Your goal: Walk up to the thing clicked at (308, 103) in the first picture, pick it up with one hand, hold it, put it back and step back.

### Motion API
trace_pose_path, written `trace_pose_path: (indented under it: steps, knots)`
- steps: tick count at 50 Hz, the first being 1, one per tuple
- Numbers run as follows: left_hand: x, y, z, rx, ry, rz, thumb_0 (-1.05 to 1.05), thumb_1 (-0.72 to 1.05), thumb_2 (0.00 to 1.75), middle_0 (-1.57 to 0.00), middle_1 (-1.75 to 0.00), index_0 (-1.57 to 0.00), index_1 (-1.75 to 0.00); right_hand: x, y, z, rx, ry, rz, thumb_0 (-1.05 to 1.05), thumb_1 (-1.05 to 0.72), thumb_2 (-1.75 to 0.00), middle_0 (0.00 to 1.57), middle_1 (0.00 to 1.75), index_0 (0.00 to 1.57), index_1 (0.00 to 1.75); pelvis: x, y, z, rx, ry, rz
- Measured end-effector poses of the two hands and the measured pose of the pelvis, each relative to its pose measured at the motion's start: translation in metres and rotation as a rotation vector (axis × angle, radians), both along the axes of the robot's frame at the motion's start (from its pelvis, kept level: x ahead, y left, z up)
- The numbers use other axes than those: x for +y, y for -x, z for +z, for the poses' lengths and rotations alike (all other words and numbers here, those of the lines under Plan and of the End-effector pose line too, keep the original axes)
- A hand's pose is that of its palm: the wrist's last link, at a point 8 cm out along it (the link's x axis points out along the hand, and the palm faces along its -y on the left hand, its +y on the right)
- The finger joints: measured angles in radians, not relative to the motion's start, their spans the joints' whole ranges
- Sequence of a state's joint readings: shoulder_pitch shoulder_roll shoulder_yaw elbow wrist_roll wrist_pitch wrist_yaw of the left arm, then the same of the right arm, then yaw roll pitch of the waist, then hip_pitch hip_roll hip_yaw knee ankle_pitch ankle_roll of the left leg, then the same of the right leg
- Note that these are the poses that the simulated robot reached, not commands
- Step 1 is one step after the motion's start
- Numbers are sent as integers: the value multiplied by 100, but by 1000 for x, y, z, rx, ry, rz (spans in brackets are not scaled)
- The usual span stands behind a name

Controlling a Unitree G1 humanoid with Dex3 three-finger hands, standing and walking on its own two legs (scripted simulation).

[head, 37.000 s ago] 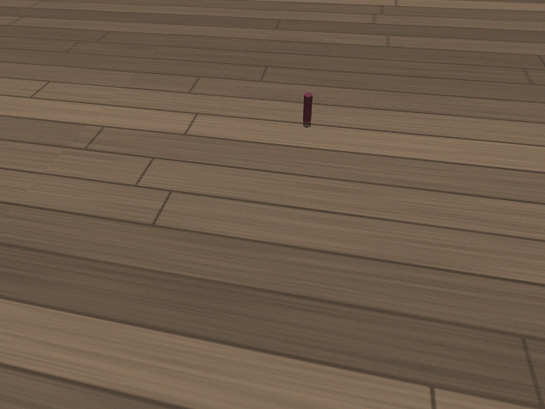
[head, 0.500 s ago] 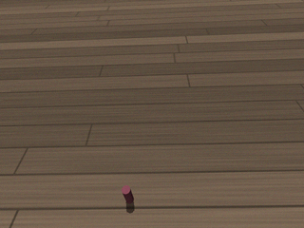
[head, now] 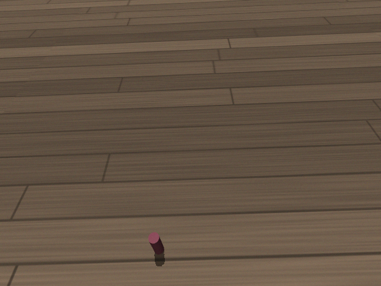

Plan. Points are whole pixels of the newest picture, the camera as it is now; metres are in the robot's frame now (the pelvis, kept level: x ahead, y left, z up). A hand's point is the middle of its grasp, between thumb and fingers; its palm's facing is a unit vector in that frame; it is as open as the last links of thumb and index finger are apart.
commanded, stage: stand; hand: left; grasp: from the side
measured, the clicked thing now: (156, 243) +0.41 +0.22 -0.69
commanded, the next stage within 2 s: step back in 0.80 s
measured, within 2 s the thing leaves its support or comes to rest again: neither
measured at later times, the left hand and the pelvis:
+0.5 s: hand out of the picture +0.10 +0.25 -0.16, palm faces -0.02 -0.94 -0.34, open 7.4 cm; pelvis +0.02 +0.00 +0.00, yaw +0 degrees
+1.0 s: hand out of the picture +0.09 +0.27 -0.17, palm faces +0.01 -0.93 -0.37, open 7.4 cm; pelvis -0.01 +0.01 -0.01, yaw +1 degrees
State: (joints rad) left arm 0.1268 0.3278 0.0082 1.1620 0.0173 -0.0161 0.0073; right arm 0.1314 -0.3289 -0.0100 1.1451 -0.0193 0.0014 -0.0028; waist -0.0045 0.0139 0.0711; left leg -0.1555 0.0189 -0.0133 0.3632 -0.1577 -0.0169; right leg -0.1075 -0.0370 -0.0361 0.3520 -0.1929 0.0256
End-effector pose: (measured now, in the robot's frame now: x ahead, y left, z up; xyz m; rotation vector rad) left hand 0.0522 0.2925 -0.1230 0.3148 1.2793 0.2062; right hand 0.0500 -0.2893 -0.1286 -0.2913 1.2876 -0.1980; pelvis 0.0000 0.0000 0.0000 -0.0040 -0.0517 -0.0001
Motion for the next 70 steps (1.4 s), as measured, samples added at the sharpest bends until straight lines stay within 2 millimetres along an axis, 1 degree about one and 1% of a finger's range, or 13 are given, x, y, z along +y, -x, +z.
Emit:
trace_pose_path:
  steps: [11, 19, 27, 39, 41, 44, 48, 51, 56, 58, 61, 64, 70]
  knots:
    - [1, -25, 2, -28, 2, -6, 1, 90, 90, -21, -30, -20, -30, -1, -21, 4, -23, 11, 6, 1, -90, -90, 20, 30, 20, 30, 1, -12, 1, 9, -1, -3]
    - [2, -35, 3, -35, 2, -7, 1, 90, 90, -21, -30, -20, -30, -2, -34, 6, -36, 16, 9, 1, -90, -90, 20, 30, 20, 30, 2, -18, 2, 13, -2, -4]
    - [2, -37, 4, -31, 0, -4, 1, 90, 90, -20, -30, -20, -30, -2, -40, 6, -43, 15, 11, 1, -90, -90, 20, 30, 20, 30, 2, -22, 2, 14, -4, -4]
    - [2, -35, 5, -31, -5, 0, 1, 90, 90, -20, -30, -20, -30, -3, -40, 5, -43, 11, 13, 1, -90, -90, 20, 30, 20, 30, 0, -22, 2, 11, -5, -2]
    - [2, -35, 5, -37, -3, 8, 1, 90, 90, -20, -30, -20, -30, -4, -39, 5, -43, 9, 10, 1, -90, -90, 20, 30, 20, 30, -1, -21, 1, 13, -3, 0]
    - [7, -33, 3, -51, -11, 23, 1, 90, 90, -21, -30, -20, -30, -8, -39, 4, -45, 12, 4, 1, -90, -90, 20, 30, 20, 30, -1, -12, -2, 16, 3, 4]
    - [16, -28, -2, -53, -26, 19, 1, 90, 90, -21, -30, -20, -30, -12, -33, 1, -42, 32, 7, 1, -90, -90, 20, 30, 20, 30, 4, 4, -8, 22, 16, 10]
    - [27, -27, -8, -54, -31, 4, 1, 90, 90, -21, -30, -20, -30, -12, -23, 0, -28, 57, 5, 1, -90, -90, 20, 30, 20, 30, 14, 12, -14, 24, 16, 7]
    - [51, -39, -22, -95, -22, -16, 1, 90, 90, -21, -30, -20, -30, 2, 9, 0, 9, 98, -8, 1, -90, -90, 20, 30, 20, 30, 36, 24, -25, 36, 17, 13]
    - [55, -43, -23, -114, -22, -20, 1, 90, 90, -21, -30, -20, -30, 10, 23, 4, 33, 101, -3, 1, -90, -90, 20, 30, 20, 30, 39, 31, -23, 31, 19, 10]
    - [55, -42, -20, -124, -13, -31, 1, 90, 90, -20, -30, -20, -30, 21, 41, 11, 56, 104, -6, 1, -90, -90, 20, 30, 20, 30, 42, 39, -16, 39, 27, 14]
    - [53, -32, -18, -115, -3, -50, 1, 90, 90, -20, -30, -20, -30, 26, 49, 14, 44, 108, -16, 1, -90, -90, 21, 30, 20, 30, 45, 48, -13, 43, 19, -5]
    - [51, 3, -19, -57, -21, -84, 1, 90, 90, -20, -30, -20, -30, 28, 48, 7, -77, 89, -34, 1, -90, -90, 21, 30, 20, 30, 45, 68, -17, 26, -1, -47]
